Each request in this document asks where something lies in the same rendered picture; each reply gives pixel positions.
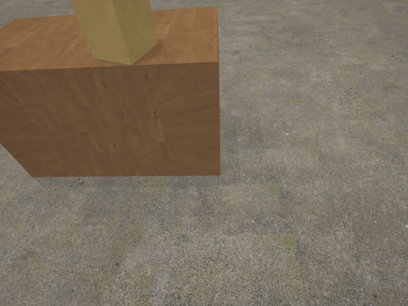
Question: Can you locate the pedestal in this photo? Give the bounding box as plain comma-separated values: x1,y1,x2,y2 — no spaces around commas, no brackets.
0,6,221,177

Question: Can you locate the carton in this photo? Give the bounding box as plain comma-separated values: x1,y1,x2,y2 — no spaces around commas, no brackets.
70,0,158,65

